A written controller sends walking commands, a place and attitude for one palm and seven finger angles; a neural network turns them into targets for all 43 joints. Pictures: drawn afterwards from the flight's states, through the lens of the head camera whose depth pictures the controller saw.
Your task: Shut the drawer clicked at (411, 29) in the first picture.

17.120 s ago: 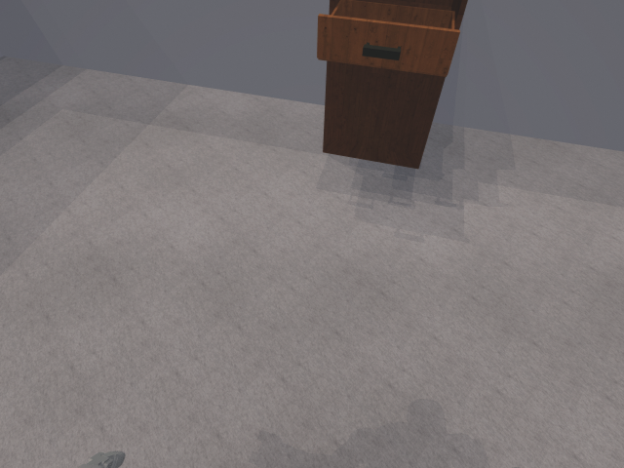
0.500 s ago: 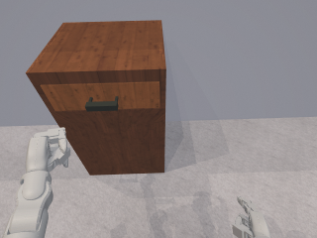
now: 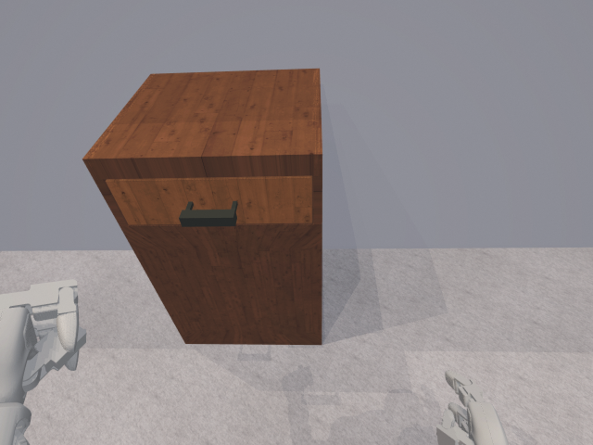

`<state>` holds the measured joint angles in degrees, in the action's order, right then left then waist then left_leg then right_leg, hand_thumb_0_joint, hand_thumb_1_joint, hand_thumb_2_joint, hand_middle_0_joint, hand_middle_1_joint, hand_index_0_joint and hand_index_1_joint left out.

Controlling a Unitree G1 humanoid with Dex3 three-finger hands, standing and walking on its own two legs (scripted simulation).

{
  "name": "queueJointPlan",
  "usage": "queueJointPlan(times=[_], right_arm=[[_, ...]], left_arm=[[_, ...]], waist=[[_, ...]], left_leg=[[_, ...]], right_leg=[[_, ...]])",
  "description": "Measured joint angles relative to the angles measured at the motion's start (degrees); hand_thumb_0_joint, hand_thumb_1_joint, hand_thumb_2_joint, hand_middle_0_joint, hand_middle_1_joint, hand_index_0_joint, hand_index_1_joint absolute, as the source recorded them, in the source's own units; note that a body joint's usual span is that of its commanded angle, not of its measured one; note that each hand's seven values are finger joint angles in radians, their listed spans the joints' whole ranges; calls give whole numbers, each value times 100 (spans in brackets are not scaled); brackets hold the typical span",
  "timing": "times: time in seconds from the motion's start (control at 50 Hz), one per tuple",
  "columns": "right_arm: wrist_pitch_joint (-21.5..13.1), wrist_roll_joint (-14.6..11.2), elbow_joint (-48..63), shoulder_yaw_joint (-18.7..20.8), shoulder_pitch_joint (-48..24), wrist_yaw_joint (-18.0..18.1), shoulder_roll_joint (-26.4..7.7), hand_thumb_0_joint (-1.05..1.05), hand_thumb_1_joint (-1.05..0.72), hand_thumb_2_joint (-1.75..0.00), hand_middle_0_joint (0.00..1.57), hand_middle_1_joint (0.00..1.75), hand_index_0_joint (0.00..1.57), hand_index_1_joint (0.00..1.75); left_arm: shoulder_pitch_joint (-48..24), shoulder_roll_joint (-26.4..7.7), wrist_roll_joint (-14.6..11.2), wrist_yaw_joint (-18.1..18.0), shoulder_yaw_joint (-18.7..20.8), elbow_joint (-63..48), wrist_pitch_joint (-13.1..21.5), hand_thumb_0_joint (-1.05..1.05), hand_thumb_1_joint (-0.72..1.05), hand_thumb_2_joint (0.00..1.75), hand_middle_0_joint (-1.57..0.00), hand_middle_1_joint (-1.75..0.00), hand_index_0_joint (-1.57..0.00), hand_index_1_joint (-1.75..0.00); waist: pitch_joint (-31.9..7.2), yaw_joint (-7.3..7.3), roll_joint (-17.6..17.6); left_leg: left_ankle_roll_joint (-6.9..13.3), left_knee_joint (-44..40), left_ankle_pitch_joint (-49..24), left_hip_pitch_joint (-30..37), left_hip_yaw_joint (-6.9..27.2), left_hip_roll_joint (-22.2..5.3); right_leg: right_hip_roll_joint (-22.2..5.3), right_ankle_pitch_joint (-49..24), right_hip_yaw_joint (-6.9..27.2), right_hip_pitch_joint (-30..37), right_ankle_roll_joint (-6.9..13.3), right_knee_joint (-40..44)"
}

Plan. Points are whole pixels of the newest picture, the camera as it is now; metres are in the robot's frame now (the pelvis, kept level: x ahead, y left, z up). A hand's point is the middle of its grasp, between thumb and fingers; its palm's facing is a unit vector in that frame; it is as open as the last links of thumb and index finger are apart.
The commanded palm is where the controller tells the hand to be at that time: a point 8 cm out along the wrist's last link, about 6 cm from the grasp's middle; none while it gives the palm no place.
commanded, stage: draw the hand back to the body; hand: left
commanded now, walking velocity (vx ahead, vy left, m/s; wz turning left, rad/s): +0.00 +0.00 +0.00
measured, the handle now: (210, 211) +0.59 +0.29 -0.07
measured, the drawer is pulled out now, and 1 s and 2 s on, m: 0.00 0.00 0.00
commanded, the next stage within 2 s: step back with the hand held close in 0.08 s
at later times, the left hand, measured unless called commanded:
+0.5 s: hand (84, 329) +0.18 +0.25 +0.15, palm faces +0.27 -0.82 -0.50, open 3.2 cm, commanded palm +0.12 +0.29 +0.17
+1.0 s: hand out of the picture +0.07 +0.28 +0.16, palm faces +0.38 -0.77 -0.51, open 3.2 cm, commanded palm +0.01 +0.32 +0.17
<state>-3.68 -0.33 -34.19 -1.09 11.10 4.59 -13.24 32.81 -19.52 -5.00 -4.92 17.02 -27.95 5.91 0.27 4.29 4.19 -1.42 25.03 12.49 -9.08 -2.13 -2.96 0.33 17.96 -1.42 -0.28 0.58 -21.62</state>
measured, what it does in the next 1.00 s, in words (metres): shifts its weight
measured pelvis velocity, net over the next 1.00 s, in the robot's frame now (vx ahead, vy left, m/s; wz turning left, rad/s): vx -0.11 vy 0.03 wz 0.04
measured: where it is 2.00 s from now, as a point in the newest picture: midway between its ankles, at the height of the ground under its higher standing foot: outside the picture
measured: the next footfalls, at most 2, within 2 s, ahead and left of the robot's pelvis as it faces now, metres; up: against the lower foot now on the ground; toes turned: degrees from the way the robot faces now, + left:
right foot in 1.34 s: -0.22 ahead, -0.08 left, +0.00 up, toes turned -1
left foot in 1.48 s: -0.06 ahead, +0.12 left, +0.00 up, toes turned -1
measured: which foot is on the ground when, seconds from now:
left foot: down 0.00-1.00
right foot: down 0.00-1.00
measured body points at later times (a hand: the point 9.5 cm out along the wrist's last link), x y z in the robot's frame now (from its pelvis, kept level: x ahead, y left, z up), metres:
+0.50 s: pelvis -0.02 +0.02 +0.00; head +0.00 +0.00 +0.45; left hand +0.16 +0.29 +0.18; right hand +0.16 -0.24 -0.08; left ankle +0.01 +0.14 -0.74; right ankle -0.06 -0.11 -0.74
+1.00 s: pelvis -0.11 +0.03 -0.02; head -0.08 +0.03 +0.43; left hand +0.04 +0.32 +0.19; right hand +0.07 -0.19 -0.10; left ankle +0.01 +0.14 -0.74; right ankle -0.09 -0.10 -0.74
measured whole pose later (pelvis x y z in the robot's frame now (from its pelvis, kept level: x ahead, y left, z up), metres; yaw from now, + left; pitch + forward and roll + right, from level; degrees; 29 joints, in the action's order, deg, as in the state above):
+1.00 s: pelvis -0.11 +0.03 -0.02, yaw +2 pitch +0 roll -2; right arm -4.0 -0.2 -32.0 0.5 10.9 4.1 -11.8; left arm 37.1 -22.2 -2.7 -7.6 22.6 -33.9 14.1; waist 3.5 0.7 3.5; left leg 1.3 33.1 10.2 -27.6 -0.6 -1.7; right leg 1.9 15.6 0.5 -17.3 -0.7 -32.6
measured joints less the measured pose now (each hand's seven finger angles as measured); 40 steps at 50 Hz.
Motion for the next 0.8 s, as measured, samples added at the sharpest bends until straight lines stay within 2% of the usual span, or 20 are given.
queueJointPlan(times=[0.22,0.36,0.54,0.66,0.8], right_arm=[[-102,26,-42,9,-13,63,24,2,-90,-90,20,30,20,30],[298,47,181,111,-173,-91,-23,2,-90,-90,20,30,20,30],[624,-3,370,291,-165,-50,-48,1,-90,-90,20,30,20,30],[594,-13,393,268,-89,-41,28,1,-90,-90,20,30,20,30],[362,-10,390,183,-15,-37,109,2,-90,-90,20,30,20,30]], left_arm=[[-232,130,28,-19,-120,266,-87,2,89,90,-141,-160,-141,-160],[-25,-89,119,25,272,99,335,1,89,90,-141,-160,-141,-160],[364,-311,96,-5,301,-131,348,1,89,89,-141,-160,-140,-160],[452,-387,102,-129,358,-327,417,1,89,89,-141,-160,-140,-160],[483,-378,180,-240,423,-465,642,1,89,89,-141,-160,-140,-160]], waist=[[63,-19,-50],[19,-249,-66],[131,-403,-149],[227,-424,-216],[294,-449,-218]], left_leg=[[-27,-31,-14,69,-2,-28],[3,35,-42,-290,-89,-69],[135,-43,-254,-618,-239,13],[211,40,-403,-872,-211,37],[303,220,-565,-1194,-116,76]], right_leg=[[28,-6,6,54,31,12],[51,-107,100,-325,-23,-2],[-49,-264,237,-787,-154,-117],[-70,-402,210,-1027,-216,-205],[-100,-518,118,-1320,-273,-423]])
